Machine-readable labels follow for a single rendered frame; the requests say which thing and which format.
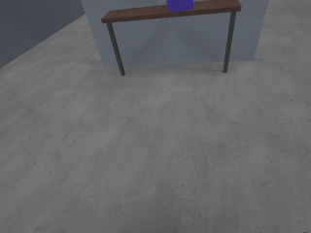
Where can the table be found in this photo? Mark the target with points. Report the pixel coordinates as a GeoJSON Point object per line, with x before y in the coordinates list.
{"type": "Point", "coordinates": [206, 7]}

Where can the carton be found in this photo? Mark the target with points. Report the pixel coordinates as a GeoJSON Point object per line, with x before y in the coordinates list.
{"type": "Point", "coordinates": [179, 5]}

